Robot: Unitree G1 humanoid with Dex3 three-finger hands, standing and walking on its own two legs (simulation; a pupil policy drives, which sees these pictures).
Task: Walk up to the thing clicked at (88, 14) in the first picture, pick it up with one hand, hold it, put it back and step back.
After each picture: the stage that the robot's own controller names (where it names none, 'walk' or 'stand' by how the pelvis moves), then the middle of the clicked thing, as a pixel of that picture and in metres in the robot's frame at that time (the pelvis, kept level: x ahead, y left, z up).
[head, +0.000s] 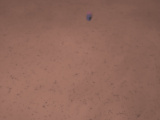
stand; (89, 16) +1.97 -0.06 -0.72
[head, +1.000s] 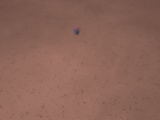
walk; (76, 30) +1.81 +0.23 -0.69
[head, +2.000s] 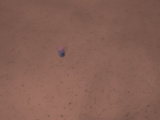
walk; (61, 51) +1.22 +0.34 -0.71
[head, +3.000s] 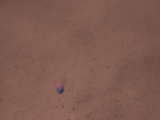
walk; (59, 87) +0.77 +0.30 -0.72
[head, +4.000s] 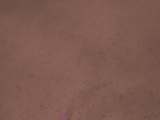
walk; out of the picture +0.49 +0.23 -0.72
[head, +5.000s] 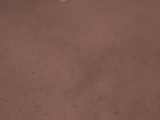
stand; out of the picture +0.35 +0.21 -0.71
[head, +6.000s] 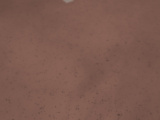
stand; out of the picture +0.35 +0.21 -0.72
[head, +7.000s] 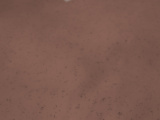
stand; out of the picture +0.35 +0.21 -0.73
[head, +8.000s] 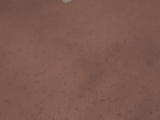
stand; out of the picture +0.34 +0.22 -0.73
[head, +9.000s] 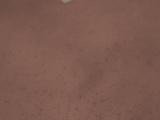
stand; out of the picture +0.33 +0.22 -0.73
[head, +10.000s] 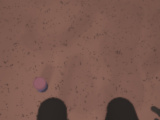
go down; (41, 85) +0.40 +0.22 -0.45
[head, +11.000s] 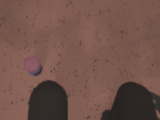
go down; (33, 66) +0.42 +0.24 -0.31
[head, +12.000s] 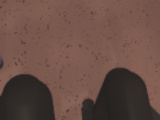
close in; out of the picture +0.40 +0.27 -0.23
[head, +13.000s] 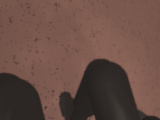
close; out of the picture +0.40 +0.28 -0.22
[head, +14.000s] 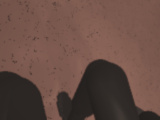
lift; out of the picture +0.39 +0.28 -0.22
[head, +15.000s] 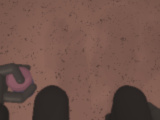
lift; (22, 84) +0.31 +0.23 -0.07
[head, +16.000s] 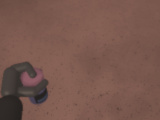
hold; (35, 86) +0.34 +0.18 +0.04
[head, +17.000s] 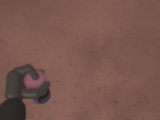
hold; (38, 87) +0.34 +0.18 +0.00
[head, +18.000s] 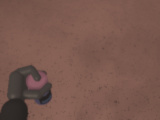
hold; (40, 88) +0.34 +0.17 +0.00
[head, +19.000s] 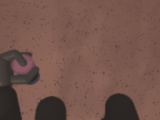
crouch; (27, 70) +0.39 +0.20 -0.10
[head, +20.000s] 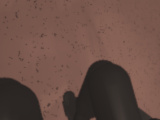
lower; out of the picture +0.41 +0.28 -0.22
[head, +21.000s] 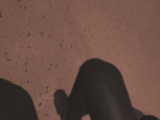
lower; out of the picture +0.42 +0.30 -0.23
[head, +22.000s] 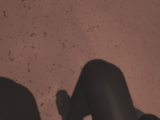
lower; out of the picture +0.41 +0.30 -0.23
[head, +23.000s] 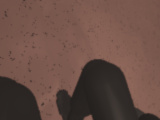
lower; out of the picture +0.41 +0.30 -0.23
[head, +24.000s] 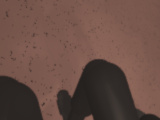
loosen; out of the picture +0.41 +0.29 -0.23
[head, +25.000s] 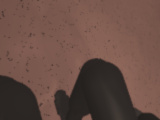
withdraw; out of the picture +0.40 +0.28 -0.23
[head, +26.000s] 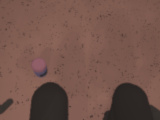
walk; (40, 68) +0.44 +0.22 -0.32
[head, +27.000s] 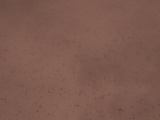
stand; out of the picture +0.36 +0.19 -0.66
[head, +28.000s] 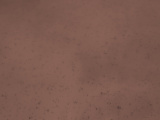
stand; out of the picture +0.37 +0.20 -0.67
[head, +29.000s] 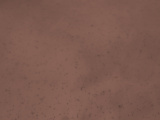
stand; out of the picture +0.37 +0.20 -0.68
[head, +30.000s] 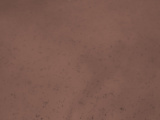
walk; out of the picture +0.39 +0.20 -0.72
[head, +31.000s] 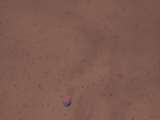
walk; (66, 100) +0.51 +0.14 -0.70
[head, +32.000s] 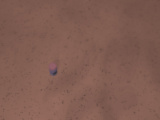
walk; (53, 69) +0.76 +0.24 -0.70
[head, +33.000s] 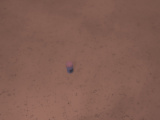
stand; (69, 67) +1.02 +0.21 -0.70
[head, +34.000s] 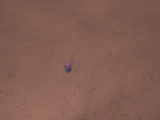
stand; (67, 66) +1.02 +0.21 -0.72
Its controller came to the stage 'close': yes
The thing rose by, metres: 0.71
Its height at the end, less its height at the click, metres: +0.00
